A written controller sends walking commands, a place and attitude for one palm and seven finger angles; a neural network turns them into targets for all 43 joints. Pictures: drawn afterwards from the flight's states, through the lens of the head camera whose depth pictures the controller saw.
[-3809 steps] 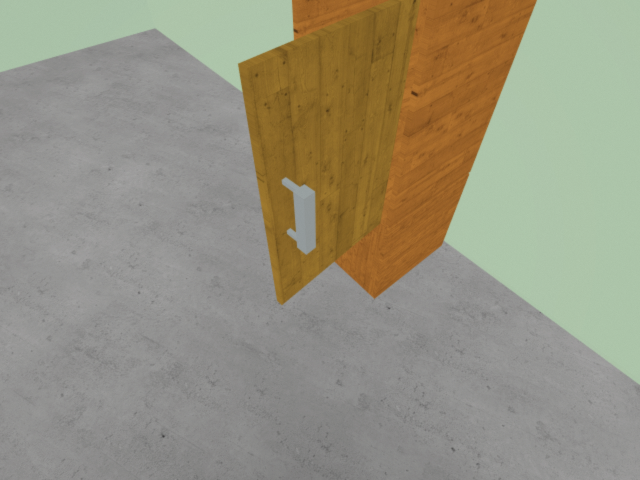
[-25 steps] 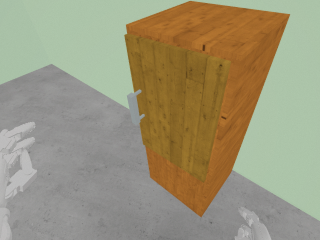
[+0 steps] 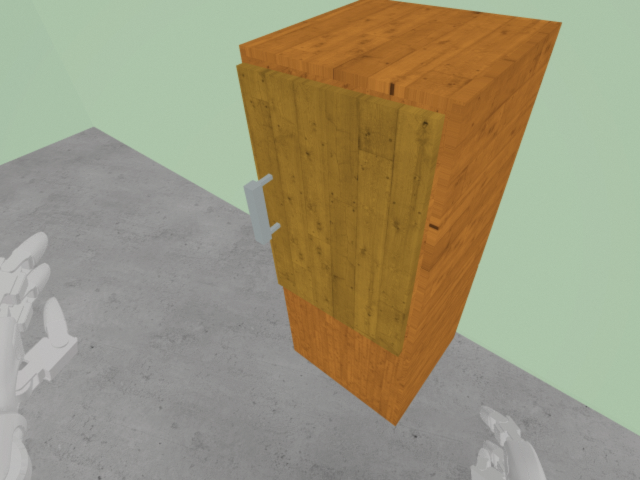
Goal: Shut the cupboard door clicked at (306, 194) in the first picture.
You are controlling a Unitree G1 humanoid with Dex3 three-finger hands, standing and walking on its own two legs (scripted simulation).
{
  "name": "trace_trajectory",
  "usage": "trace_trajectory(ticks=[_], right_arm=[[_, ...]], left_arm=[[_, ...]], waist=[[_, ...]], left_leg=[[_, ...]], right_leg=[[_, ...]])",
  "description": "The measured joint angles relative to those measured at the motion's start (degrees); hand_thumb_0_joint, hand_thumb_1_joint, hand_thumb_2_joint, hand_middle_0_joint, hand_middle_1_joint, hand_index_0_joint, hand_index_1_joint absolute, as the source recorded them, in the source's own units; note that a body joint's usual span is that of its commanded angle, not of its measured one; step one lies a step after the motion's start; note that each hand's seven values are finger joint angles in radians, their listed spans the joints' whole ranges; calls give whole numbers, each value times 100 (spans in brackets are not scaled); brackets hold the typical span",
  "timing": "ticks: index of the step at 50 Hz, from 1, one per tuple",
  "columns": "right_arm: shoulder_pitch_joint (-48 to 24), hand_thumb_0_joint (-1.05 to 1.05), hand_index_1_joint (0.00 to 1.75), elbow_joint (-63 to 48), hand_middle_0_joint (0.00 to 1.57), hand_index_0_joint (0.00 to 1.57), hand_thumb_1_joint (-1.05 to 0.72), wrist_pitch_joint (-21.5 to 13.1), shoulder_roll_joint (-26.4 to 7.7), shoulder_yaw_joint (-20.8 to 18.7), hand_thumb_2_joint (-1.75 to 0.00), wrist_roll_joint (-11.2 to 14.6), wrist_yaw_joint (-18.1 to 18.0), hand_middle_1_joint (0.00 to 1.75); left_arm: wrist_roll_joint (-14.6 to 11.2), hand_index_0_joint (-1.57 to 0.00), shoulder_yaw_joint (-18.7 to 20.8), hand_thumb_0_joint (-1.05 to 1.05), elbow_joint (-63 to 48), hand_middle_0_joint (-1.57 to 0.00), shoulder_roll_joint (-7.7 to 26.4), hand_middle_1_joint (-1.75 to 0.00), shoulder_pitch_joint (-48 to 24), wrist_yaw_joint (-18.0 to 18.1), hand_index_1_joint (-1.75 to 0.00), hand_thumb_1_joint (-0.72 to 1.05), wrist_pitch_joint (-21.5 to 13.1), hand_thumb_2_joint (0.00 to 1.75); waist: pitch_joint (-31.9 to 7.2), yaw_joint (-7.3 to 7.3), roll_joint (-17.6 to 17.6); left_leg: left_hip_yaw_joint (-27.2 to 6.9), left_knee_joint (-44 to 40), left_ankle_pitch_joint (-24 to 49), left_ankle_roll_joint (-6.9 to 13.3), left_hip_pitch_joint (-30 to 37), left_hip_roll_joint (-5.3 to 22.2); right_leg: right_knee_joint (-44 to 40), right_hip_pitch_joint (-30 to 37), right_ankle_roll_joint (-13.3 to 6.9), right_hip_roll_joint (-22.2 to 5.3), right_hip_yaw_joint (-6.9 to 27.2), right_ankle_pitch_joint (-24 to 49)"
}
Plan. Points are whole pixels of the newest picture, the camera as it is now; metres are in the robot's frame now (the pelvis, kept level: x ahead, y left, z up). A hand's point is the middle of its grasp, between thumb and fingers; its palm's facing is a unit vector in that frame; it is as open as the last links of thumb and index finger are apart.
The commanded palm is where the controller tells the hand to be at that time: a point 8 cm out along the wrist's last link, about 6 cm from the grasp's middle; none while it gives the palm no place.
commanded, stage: step back with the hand held close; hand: left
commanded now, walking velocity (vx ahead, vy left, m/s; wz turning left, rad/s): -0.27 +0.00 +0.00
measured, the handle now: (265, 208) +0.65 +0.20 -0.04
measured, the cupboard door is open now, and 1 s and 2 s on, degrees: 2 2 2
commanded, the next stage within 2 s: stop stepping back and stand still in 1.36 s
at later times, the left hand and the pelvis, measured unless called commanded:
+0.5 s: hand (18, 373) +0.16 +0.30 +0.16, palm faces +0.40 -0.77 -0.49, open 7.4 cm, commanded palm +0.10 +0.33 +0.17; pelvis -0.04 +0.04 -0.01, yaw -1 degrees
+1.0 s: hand out of the picture +0.08 +0.29 +0.16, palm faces +0.45 -0.75 -0.47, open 7.4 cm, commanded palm +0.00 +0.33 +0.17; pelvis -0.12 +0.02 -0.02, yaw +3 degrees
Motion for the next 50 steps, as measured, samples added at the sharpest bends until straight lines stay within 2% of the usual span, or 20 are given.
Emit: trace_trajectory(ticks=[7, 12, 19, 26, 32, 36, 40, 43, 46, 48, 50], right_arm=[[-49, 2, 30, -122, 20, 20, -91, 311, -156, -134, -90, -3, 48, 30], [-35, 2, 30, -236, 20, 20, -91, 552, -185, -205, -90, 7, -47, 30], [-107, 2, 30, -488, 20, 20, -91, 752, -58, -172, -90, 19, -104, 30], [-89, 2, 30, -649, 20, 20, -91, 688, 47, -66, -90, 8, -84, 30], [88, 2, 30, -624, 20, 21, -91, 553, 45, -31, -90, -20, -82, 30], [168, 2, 30, -522, 20, 21, -91, 460, 29, -27, -90, -35, -54, 30], [223, 2, 30, -388, 20, 21, -91, 368, 3, -65, -90, -77, -4, 30], [203, 2, 30, -292, 20, 21, -91, 350, -26, -98, -90, -105, 37, 30], [169, 2, 30, -269, 20, 21, -91, 364, -34, -114, -90, -86, 36, 30], [161, 2, 30, -301, 20, 21, -91, 349, -32, -123, -90, -69, 7, 30], [205, 2, 30, -350, 20, 20, -91, 293, -18, -154, -90, -65, -28, 30]], left_arm=[[59, -21, 91, 1, -95, -21, 46, -30, 278, 64, -31, 89, -299, 90], [41, -21, 105, 1, -377, -21, 200, -30, 576, 117, -31, 89, -275, 90], [22, -22, 393, 1, -685, -21, 572, -30, 560, 180, -31, 89, -252, 90], [108, -21, 463, 1, -706, -21, 519, -30, 535, 179, -31, 89, -360, 90], [289, -21, 488, 1, -628, -21, 346, -30, 353, 173, -31, 89, -485, 90], [346, -21, 531, 1, -716, -21, 247, -30, 272, 201, -31, 89, -583, 90], [349, -21, 494, 1, -861, -21, 190, -30, 232, 244, -31, 89, -696, 90], [307, -21, 431, 1, -967, -21, 226, -30, 215, 311, -31, 89, -779, 90], [269, -21, 439, 1, -1042, -21, 366, -30, 264, 361, -31, 89, -853, 90], [281, -21, 510, 1, -1032, -21, 480, -30, 323, 377, -31, 89, -898, 90], [308, -22, 595, 1, -998, -21, 603, -30, 335, 355, -31, 89, -902, 90]], waist=[[-92, -219, 51], [-20, -267, -130], [2, -305, -334], [-105, -319, -440], [-56, -296, -447], [11, -237, -448], [-16, -236, -479], [-22, -297, -528], [6, -392, -572], [38, -464, -537], [82, -578, -417]], left_leg=[[-96, 484, -134, 52, -759, 12], [35, 429, -67, 155, -869, -136], [167, 604, -29, 257, -1079, -217], [213, 912, 3, 333, -1379, -218], [47, 1346, -32, 327, -1702, -199], [-1, 1611, -114, 300, -1879, -128], [-33, 1787, -502, 249, -2067, -114], [-49, 1707, -527, 176, -2176, -144], [-40, 1529, -266, 191, -2246, -150], [-41, 1427, -60, 256, -2294, -100], [-102, 1338, 306, 298, -2353, -5]], right_leg=[[110, -555, 36, 0, -97, 45], [318, -815, 155, -156, 34, 16], [575, -1097, 242, -244, 172, 69], [806, -1370, 283, -257, 219, 154], [1140, -1540, 311, -136, 330, 50], [1325, -1668, 214, -84, 264, 60], [1310, -1786, 156, -76, 224, 148], [1158, -1859, 137, -103, 213, 312], [1021, -1930, 149, -113, 210, 388], [1046, -2002, 179, -39, 240, 110], [1456, -2020, 218, 132, 320, -67]])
